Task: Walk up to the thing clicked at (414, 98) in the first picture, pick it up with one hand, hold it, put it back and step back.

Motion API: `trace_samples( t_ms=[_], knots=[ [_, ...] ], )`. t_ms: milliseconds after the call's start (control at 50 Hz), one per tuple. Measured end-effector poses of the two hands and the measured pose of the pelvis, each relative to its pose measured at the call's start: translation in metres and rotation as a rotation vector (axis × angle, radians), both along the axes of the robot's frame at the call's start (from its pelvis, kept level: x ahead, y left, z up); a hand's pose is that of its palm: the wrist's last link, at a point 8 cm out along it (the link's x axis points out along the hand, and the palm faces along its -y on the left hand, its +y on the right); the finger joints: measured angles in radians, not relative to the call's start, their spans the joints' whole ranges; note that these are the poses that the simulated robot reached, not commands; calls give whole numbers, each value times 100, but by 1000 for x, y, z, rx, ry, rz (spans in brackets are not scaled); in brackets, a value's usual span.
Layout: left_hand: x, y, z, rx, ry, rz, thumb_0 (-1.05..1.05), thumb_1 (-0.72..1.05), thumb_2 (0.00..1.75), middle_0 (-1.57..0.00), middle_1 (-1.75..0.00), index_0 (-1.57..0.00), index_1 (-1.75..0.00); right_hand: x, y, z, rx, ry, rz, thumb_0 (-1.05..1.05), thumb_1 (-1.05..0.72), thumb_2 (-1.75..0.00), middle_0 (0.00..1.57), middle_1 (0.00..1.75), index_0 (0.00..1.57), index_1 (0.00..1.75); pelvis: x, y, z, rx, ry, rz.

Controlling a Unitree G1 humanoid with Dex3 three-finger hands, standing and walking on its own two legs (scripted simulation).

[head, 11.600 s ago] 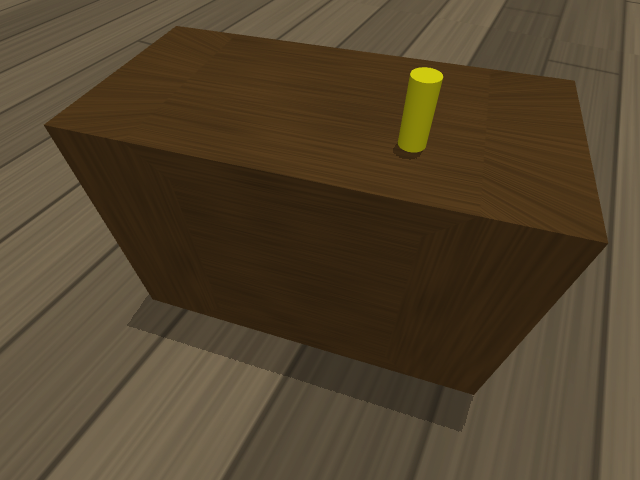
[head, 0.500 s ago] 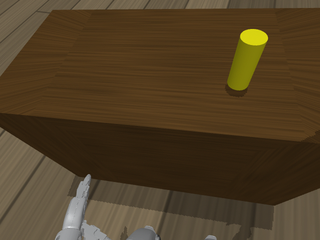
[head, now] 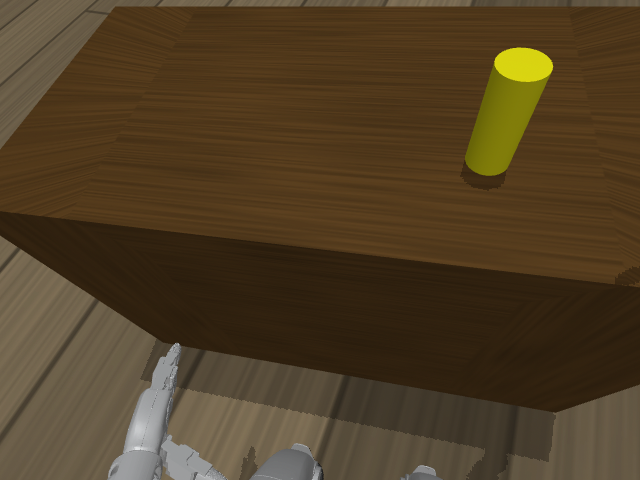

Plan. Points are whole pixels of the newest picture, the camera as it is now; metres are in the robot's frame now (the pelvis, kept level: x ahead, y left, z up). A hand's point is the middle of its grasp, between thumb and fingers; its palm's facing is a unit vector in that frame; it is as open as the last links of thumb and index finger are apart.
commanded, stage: approach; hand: right
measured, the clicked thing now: (502, 118) +0.56 -0.13 +0.09
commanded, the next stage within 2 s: close in in 0.24 s
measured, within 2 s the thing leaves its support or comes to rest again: leaves its support in 1.96 s
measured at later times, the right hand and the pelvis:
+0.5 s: hand (554, 149) +0.54 -0.19 +0.07, palm faces +0.03 +1.00 +0.04, open 17.8 cm; pelvis -0.02 +0.01 -0.03, yaw +1 degrees
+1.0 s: hand (518, 132) +0.56 -0.15 +0.07, palm faces +0.06 +1.00 -0.01, open 17.8 cm; pelvis -0.01 +0.02 -0.03, yaw +1 degrees
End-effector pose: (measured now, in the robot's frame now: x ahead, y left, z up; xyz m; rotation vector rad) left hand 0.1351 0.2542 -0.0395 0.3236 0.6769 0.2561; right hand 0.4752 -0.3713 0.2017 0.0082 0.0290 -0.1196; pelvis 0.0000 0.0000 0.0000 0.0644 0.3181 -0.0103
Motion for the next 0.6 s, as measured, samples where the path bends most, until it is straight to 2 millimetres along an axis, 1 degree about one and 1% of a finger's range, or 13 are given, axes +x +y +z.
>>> trace_samples(
  t_ms=[80,160,220,320,400,440,480,540,600],
  knots=[
    [-2,-1,-3,1,17,-9,-1,-54,6,-6,-6,-5,-6,0,0,-14,-11,17,12,-1,61,-1,4,5,5,5,-2,0,-2,1,11,-2],
    [-2,-2,-8,5,33,-21,-1,-54,6,-6,-6,-5,-7,4,12,-34,-5,29,51,-1,61,-2,4,5,4,5,-4,0,-6,5,25,-8],
    [2,-4,-9,7,22,-31,-1,-54,6,-6,-6,-5,-7,10,31,-57,12,51,87,-1,61,-2,3,5,4,5,-6,0,-10,7,37,-9],
    [7,-7,-4,9,-35,-50,-1,-54,6,-6,-6,-6,-7,21,73,-101,38,81,131,-1,61,-2,3,5,4,5,-10,1,-17,7,57,-3],
    [-1,-6,2,12,-63,-37,-1,-53,5,-6,-6,-6,-6,30,103,-126,50,65,131,-1,61,-2,4,5,5,5,-14,3,-23,3,69,6],
    [-10,-1,4,23,-60,-19,-1,-53,5,-6,-6,-6,-6,34,113,-133,48,51,115,-2,61,-2,4,5,5,5,-15,4,-25,2,73,11],
    [-19,4,3,34,-42,0,-1,-53,5,-6,-6,-6,-5,39,122,-136,42,30,96,-2,61,-1,4,5,5,5,-16,5,-28,1,78,13],
    [-30,13,-1,50,-7,27,-1,-52,4,-6,-6,-6,-5,45,130,-132,28,-4,73,-2,61,-1,4,4,5,5,-17,6,-32,2,84,19],
    [-34,20,-5,58,12,52,-1,-52,4,-6,-6,-6,-5,52,136,-123,17,-20,55,-2,61,-1,4,4,5,5,-18,6,-34,5,87,21]
  ],
)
